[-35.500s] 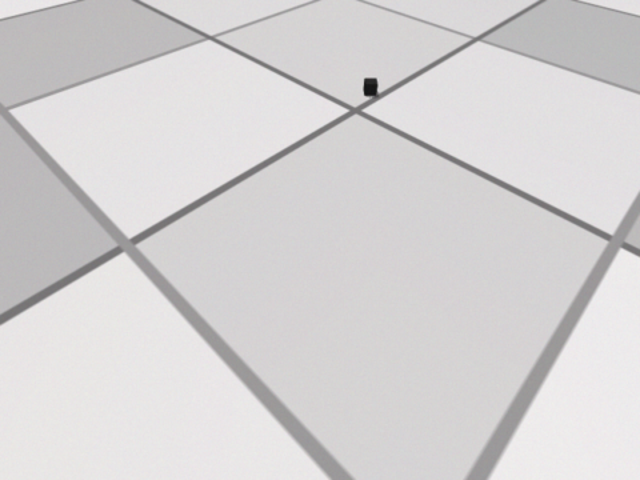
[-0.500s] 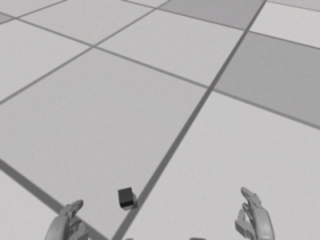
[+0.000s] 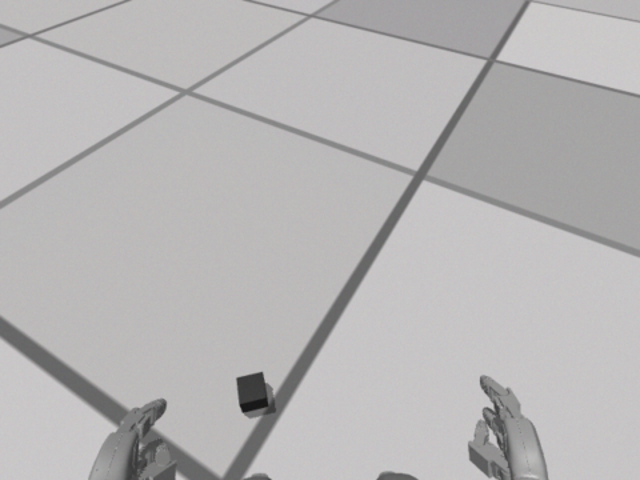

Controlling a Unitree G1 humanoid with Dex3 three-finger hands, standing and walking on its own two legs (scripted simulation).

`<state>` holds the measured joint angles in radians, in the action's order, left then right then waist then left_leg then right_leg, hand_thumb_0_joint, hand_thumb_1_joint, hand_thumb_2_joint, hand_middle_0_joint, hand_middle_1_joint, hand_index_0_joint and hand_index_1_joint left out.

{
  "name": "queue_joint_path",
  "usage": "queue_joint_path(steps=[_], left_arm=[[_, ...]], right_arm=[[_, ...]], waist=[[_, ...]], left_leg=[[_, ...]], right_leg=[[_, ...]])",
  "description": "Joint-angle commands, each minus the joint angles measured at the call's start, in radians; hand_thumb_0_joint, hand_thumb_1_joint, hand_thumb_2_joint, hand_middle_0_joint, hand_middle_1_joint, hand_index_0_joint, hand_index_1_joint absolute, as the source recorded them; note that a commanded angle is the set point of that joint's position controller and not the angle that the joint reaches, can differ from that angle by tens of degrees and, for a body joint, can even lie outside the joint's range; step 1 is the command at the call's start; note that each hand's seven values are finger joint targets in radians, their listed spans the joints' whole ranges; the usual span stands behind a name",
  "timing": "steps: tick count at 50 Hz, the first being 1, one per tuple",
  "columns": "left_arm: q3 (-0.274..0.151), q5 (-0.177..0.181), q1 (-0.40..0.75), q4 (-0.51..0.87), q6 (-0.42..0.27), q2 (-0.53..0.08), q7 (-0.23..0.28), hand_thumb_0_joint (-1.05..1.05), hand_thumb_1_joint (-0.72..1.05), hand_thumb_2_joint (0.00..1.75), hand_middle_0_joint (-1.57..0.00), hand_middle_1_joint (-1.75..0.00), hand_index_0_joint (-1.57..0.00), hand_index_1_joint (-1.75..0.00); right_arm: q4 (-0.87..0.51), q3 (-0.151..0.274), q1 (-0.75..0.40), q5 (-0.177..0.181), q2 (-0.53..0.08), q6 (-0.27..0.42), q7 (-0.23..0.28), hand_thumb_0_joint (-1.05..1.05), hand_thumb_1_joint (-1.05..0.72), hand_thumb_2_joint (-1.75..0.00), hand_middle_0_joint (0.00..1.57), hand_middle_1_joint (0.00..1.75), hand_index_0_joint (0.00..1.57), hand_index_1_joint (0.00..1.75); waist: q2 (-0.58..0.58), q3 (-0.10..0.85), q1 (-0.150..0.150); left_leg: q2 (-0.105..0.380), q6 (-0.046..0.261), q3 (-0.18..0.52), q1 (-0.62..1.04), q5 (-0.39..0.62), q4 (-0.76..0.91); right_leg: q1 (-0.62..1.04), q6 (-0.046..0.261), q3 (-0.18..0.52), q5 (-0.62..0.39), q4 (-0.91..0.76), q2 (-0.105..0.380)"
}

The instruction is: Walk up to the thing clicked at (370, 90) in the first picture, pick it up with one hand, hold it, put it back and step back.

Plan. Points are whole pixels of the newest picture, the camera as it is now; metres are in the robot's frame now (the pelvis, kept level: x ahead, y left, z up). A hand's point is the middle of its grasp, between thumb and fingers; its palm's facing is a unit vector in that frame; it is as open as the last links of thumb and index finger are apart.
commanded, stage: home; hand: left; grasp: from above
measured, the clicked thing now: (252, 392) +0.47 +0.17 -0.68
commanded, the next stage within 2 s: stand in 0.16 s
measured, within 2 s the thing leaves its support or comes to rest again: neither
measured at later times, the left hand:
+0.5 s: hand out of the picture +0.13 +0.22 -0.10, palm faces +0.01 -0.94 -0.34, open 7.4 cm
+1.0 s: hand out of the picture +0.04 +0.24 -0.10, palm faces +0.04 -0.94 -0.33, open 7.4 cm
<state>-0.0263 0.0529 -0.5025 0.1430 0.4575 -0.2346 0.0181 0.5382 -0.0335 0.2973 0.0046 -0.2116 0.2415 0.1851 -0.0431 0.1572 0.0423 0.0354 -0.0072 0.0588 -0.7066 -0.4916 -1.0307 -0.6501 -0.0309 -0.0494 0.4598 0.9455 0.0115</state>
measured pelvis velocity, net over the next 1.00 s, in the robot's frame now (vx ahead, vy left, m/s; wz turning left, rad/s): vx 0.00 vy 0.00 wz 0.01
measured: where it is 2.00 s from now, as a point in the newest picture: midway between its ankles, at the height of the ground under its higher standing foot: outside the picture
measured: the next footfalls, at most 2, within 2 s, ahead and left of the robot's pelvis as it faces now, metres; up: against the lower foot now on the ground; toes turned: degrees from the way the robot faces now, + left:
none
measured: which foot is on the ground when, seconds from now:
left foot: down 0.00-1.00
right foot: down 0.00-1.00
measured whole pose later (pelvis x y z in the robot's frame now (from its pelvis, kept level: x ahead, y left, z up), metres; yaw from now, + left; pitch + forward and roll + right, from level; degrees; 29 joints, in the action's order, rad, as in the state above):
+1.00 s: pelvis +0.00 +0.00 +0.06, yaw +1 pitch -5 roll +0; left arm -0.03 -0.03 -0.19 -1.07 0.02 -0.28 0.03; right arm 1.06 0.03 0.16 -0.03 -0.27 0.01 0.02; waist -0.01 -0.07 -0.02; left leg -0.01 0.01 0.02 -0.15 -0.23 -0.46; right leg -0.13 -0.04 -0.03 0.23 0.44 0.06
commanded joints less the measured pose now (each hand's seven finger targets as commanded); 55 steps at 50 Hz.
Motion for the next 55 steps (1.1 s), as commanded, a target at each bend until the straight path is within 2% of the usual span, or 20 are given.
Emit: queue_joint_path(steps=[1, 3, 8, 12, 13, 14, 15, 16, 18, 19, 20, 23, 26, 32, 36, 42, 44, 47, 52, 55], left_arm=[[-0.054, -0.003, 0.035, 0.202, -0.054, -0.092, 0.009, 0.0, 0.9, 0.9, -0.2, -0.3, -0.2, -0.3], [-0.069, -0.002, 0.006, 0.191, -0.05, -0.099, 0.012, 0.0, 0.9, 0.9, -0.2, -0.3, -0.2, -0.3], [-0.061, -0.003, 0.008, 0.195, -0.05, -0.098, 0.01, 0.0, 0.9, 0.9, -0.2, -0.3, -0.2, -0.3], [-0.06, -0.002, 0.02, 0.19, -0.053, -0.096, 0.012, 0.0, 0.9, 0.9, -0.2, -0.3, -0.2, -0.3], [-0.067, -0.119, 0.305, -0.161, -0.266, -0.182, 0.048, 0.0, 0.9, 0.9, -0.2, -0.3, -0.2, -0.3], [-0.086, -0.122, 0.217, -0.329, -0.331, -0.202, 0.042, 0.0, 0.9, 0.9, -0.2, -0.3, -0.2, -0.3], [-0.081, -0.134, 0.202, -0.384, -0.364, -0.208, 0.038, 0.0, 0.9, 0.9, -0.2, -0.3, -0.2, -0.3], [-0.073, -0.128, 0.225, -0.412, -0.38, -0.208, 0.029, 0.0, 0.9, 0.9, -0.2, -0.3, -0.2, -0.3], [-0.063, -0.118, 0.26, -0.49, -0.41, -0.212, 0.021, 0.0, 0.9, 0.9, -0.2, -0.3, -0.2, -0.3], [-0.067, -0.117, 0.253, -0.528, -0.412, -0.207, 0.019, 0.0, 0.9, 0.9, -0.2, -0.3, -0.2, -0.3], [-0.072, -0.11, 0.265, -0.571, -0.416, -0.207, 0.018, 0.0, 0.9, 0.9, -0.2, -0.3, -0.2, -0.3], [-0.07, -0.107, 0.316, -0.678, -0.439, -0.215, 0.02, 0.0, 0.9, 0.9, -0.2, -0.3, -0.2, -0.3], [-0.071, -0.108, 0.326, -0.766, -0.457, -0.216, 0.021, 0.0, 0.9, 0.9, -0.2, -0.3, -0.2, -0.3], [-0.066, -0.09, 0.303, -0.923, -0.47, -0.208, 0.023, 0.0, 0.9, 0.9, -0.2, -0.3, -0.2, -0.3], [-0.06, -0.085, 0.305, -1.004, -0.469, -0.219, 0.026, 0.0, 0.9, 0.9, -0.2, -0.3, -0.2, -0.3], [-0.05, -0.083, 0.311, -1.101, -0.46, -0.214, 0.025, 0.0, 0.9, 0.9, -0.2, -0.3, -0.2, -0.3], [-0.05, -0.086, 0.328, -1.126, -0.465, -0.222, 0.025, 0.0, 0.9, 0.9, -0.2, -0.3, -0.2, -0.3], [-0.047, -0.086, 0.332, -1.152, -0.471, -0.228, 0.024, 0.0, 0.9, 0.9, -0.2, -0.3, -0.2, -0.3], [-0.043, -0.084, 0.348, -1.182, -0.473, -0.238, 0.02, 0.0, 0.9, 0.9, -0.2, -0.3, -0.2, -0.3], [-0.043, -0.086, 0.361, -1.192, -0.475, -0.242, 0.021, 0.0, 0.9, 0.9, -0.2, -0.3, -0.2, -0.3]], right_arm=[[-0.166, 0.056, -0.08, 0.003, -0.135, 0.061, 0.011, 0.0, -0.9, -0.9, 0.2, 0.3, 0.2, 0.3], [-0.162, 0.056, -0.074, 0.004, -0.131, 0.06, 0.012, 0.0, -0.9, -0.9, 0.2, 0.3, 0.2, 0.3], [-0.16, 0.06, -0.063, 0.003, -0.138, 0.059, 0.011, 0.0, -0.9, -0.9, 0.2, 0.3, 0.2, 0.3], [-0.161, 0.056, -0.07, 0.004, -0.129, 0.054, 0.01, 0.0, -0.9, -0.9, 0.2, 0.3, 0.2, 0.3], [0.083, 0.095, -0.132, -0.121, -0.246, -0.056, -0.049, 0.0, -0.9, -0.9, 0.2, 0.3, 0.2, 0.3], [0.096, 0.113, -0.135, -0.128, -0.263, -0.097, -0.078, 0.0, -0.9, -0.9, 0.2, 0.3, 0.2, 0.3], [0.082, 0.108, -0.138, -0.122, -0.255, -0.116, -0.101, 0.0, -0.9, -0.9, 0.2, 0.3, 0.2, 0.3], [0.079, 0.109, -0.116, -0.124, -0.258, -0.131, -0.113, 0.0, -0.9, -0.9, 0.2, 0.3, 0.2, 0.3], [0.121, 0.101, -0.118, -0.078, -0.232, -0.138, -0.146, 0.0, -0.9, -0.9, 0.2, 0.3, 0.2, 0.3], [0.135, 0.109, -0.137, -0.067, -0.234, -0.145, -0.157, 0.0, -0.9, -0.9, 0.2, 0.3, 0.2, 0.3], [0.143, 0.111, -0.146, -0.057, -0.232, -0.15, -0.162, 0.0, -0.9, -0.9, 0.2, 0.3, 0.2, 0.3], [0.196, 0.116, -0.145, -0.055, -0.22, -0.171, -0.171, 0.0, -0.9, -0.9, 0.2, 0.3, 0.2, 0.3], [0.231, 0.125, -0.154, -0.062, -0.233, -0.184, -0.173, 0.0, -0.9, -0.9, 0.2, 0.3, 0.2, 0.3], [0.314, 0.125, -0.143, -0.053, -0.248, -0.192, -0.16, 0.0, -0.9, -0.9, 0.2, 0.3, 0.2, 0.3], [0.37, 0.12, -0.131, -0.046, -0.26, -0.2, -0.151, 0.0, -0.9, -0.9, 0.2, 0.3, 0.2, 0.3], [0.421, 0.115, -0.169, -0.036, -0.276, -0.208, -0.147, 0.0, -0.9, -0.9, 0.2, 0.3, 0.2, 0.3], [0.436, 0.113, -0.163, -0.035, -0.266, -0.213, -0.147, 0.0, -0.9, -0.9, 0.2, 0.3, 0.2, 0.3], [0.461, 0.111, -0.159, -0.031, -0.263, -0.212, -0.148, 0.0, -0.9, -0.9, 0.2, 0.3, 0.2, 0.3], [0.482, 0.109, -0.173, -0.031, -0.265, -0.218, -0.155, 0.0, -0.9, -0.9, 0.2, 0.3, 0.2, 0.3], [0.492, 0.109, -0.191, -0.031, -0.264, -0.219, -0.158, 0.0, -0.9, -0.9, 0.2, 0.3, 0.2, 0.3]], waist=[[-0.015, 0.059, 0.0], [-0.02, 0.067, -0.01], [-0.032, 0.102, 0.001], [-0.01, 0.067, -0.001], [0.06, -0.148, -0.079], [0.076, -0.071, -0.077], [0.111, -0.061, -0.066], [0.066, -0.069, -0.046], [-0.006, -0.034, -0.063], [0.051, -0.05, -0.083], [0.072, -0.036, -0.077], [0.093, -0.065, -0.063], [0.067, -0.087, -0.06], [0.003, -0.094, -0.069], [0.001, -0.118, -0.062], [-0.023, -0.179, -0.071], [0.016, -0.196, -0.061], [0.036, -0.181, -0.057], [0.043, -0.211, -0.055], [0.049, -0.208, -0.058]], left_leg=[[-0.022, 0.016, 0.007, 0.082, 0.114, 0.212], [-0.025, 0.015, 0.0, 0.079, 0.132, 0.204], [-0.023, 0.011, -0.001, 0.109, 0.22, 0.19], [-0.029, 0.017, -0.011, 0.081, 0.181, 0.185], [0.005, 0.061, 0.026, 0.106, 0.38, 0.26], [0.004, 0.078, 0.005, 0.168, 0.358, 0.266], [-0.007, 0.078, 0.004, 0.206, 0.358, 0.262], [-0.004, 0.075, 0.024, 0.219, 0.334, 0.282], [-0.003, 0.083, 0.04, 0.286, 0.318, 0.335], [-0.009, 0.072, 0.023, 0.291, 0.288, 0.337], [-0.012, 0.068, 0.021, 0.299, 0.284, 0.33], [-0.023, 0.064, 0.009, 0.326, 0.213, 0.349], [-0.011, 0.071, 0.027, 0.37, 0.216, 0.392], [0.032, 0.067, 0.075, 0.447, 0.4, 0.494], [0.038, 0.054, 0.069, 0.491, 0.445, 0.548], [0.065, 0.048, 0.107, 0.505, 0.337, 0.684], [0.053, 0.042, 0.083, 0.5, 0.324, 0.684], [0.051, 0.035, 0.068, 0.561, 0.384, 0.684], [0.048, 0.03, 0.065, 0.558, 0.297, 0.722], [0.049, 0.027, 0.062, 0.559, 0.318, 0.724]], right_leg=[[0.025, 0.03, -0.027, -0.095, -0.146, -0.032], [0.038, 0.031, -0.024, -0.109, -0.147, -0.029], [0.045, 0.035, -0.025, -0.175, -0.126, -0.032], [0.041, 0.03, -0.022, -0.149, -0.147, -0.029], [0.233, 0.069, 0.053, -0.165, -0.174, 0.051], [0.254, 0.096, 0.109, -0.14, -0.198, 0.064], [0.233, 0.109, 0.131, -0.146, -0.216, 0.068], [0.205, 0.107, 0.119, -0.148, -0.212, 0.049], [0.281, 0.082, 0.097, -0.195, -0.199, 0.062], [0.275, 0.084, 0.107, -0.178, -0.226, 0.068], [0.282, 0.082, 0.115, -0.184, -0.248, 0.075], [0.294, 0.076, 0.147, -0.126, -0.346, 0.104], [0.297, 0.064, 0.126, -0.135, -0.375, 0.096], [0.4, 0.051, 0.078, -0.31, -0.384, 0.078], [0.453, 0.053, 0.084, -0.359, -0.444, 0.088], [0.494, 0.037, 0.062, -0.285, -0.519, 0.078], [0.51, 0.037, 0.073, -0.288, -0.55, 0.089], [0.514, 0.038, 0.085, -0.311, -0.584, 0.102], [0.507, 0.032, 0.085, -0.256, -0.629, 0.1], [0.518, 0.032, 0.088, -0.254, -0.644, 0.107]])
